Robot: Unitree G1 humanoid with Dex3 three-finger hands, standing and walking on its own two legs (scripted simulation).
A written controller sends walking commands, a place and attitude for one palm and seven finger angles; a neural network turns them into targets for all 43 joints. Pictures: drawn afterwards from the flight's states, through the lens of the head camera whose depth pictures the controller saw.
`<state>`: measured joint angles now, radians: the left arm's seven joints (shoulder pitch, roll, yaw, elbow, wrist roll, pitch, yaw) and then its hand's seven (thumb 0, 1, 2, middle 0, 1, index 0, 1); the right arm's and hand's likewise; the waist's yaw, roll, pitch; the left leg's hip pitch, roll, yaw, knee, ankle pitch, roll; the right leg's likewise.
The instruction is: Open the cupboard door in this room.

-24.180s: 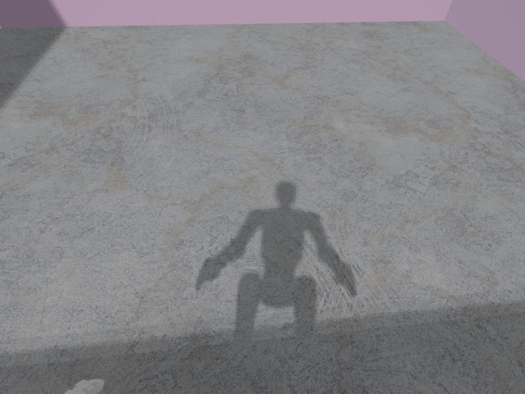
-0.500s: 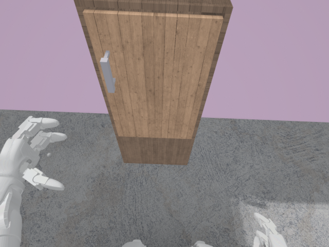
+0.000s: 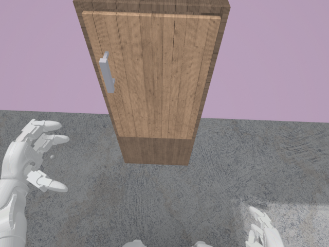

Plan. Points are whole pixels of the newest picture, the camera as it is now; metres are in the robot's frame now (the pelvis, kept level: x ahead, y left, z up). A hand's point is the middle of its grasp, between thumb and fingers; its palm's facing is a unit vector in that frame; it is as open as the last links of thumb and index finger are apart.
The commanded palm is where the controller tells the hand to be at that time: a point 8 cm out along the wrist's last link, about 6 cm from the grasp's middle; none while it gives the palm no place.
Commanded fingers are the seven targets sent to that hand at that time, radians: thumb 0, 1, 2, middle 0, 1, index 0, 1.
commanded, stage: move the hooked fingers beside the handle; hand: left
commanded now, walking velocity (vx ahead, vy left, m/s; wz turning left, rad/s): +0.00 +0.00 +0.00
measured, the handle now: (108, 72) +0.60 +0.22 +0.05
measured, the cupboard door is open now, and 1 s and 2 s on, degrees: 0 0 0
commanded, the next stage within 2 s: none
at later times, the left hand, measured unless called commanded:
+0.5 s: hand (64, 125) +0.38 +0.28 +0.06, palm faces +0.04 -1.00 -0.02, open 14.0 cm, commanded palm +0.36 +0.33 +0.06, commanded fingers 0.00 -0.50 0.30 -0.30 -1.20 -0.30 -1.20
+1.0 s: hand (75, 103) +0.46 +0.28 +0.06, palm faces +0.01 -1.00 -0.01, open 14.0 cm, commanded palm +0.44 +0.32 +0.06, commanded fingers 0.00 -0.50 0.30 -0.30 -1.20 -0.30 -1.20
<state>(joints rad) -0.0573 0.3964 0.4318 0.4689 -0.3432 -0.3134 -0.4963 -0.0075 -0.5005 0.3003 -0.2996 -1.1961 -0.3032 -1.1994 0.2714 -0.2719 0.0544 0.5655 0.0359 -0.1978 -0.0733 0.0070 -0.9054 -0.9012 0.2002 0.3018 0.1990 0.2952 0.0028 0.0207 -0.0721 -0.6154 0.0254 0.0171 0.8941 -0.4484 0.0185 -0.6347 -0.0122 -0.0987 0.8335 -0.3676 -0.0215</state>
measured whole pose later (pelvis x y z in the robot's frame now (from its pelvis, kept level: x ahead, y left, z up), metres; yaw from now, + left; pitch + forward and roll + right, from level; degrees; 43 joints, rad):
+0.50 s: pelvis +0.00 +0.00 -0.01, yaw -1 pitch +14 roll -2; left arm -0.41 0.51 0.50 0.83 -0.26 -0.34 -0.50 -0.01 -0.50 0.30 -0.30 -1.20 -0.30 -1.20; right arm 0.34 -0.29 0.04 0.60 0.03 -0.12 -0.06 0.01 -0.91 -0.90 0.20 0.30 0.20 0.30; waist -0.06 0.00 -0.08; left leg -0.72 0.04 0.03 0.94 -0.46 0.02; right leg -0.74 0.00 -0.08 0.87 -0.37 -0.02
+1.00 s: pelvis +0.00 +0.02 -0.02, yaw -2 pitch +18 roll -3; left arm -0.72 0.61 0.50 1.10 -0.17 -0.38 -0.47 -0.01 -0.50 0.30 -0.30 -1.20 -0.30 -1.20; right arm 0.37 -0.28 0.05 0.61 0.01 0.00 -0.04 0.00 -0.91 -0.90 0.20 0.30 0.20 0.30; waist -0.11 0.00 -0.09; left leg -0.84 0.04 0.04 0.99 -0.48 0.04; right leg -0.85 0.00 -0.08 0.89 -0.36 0.00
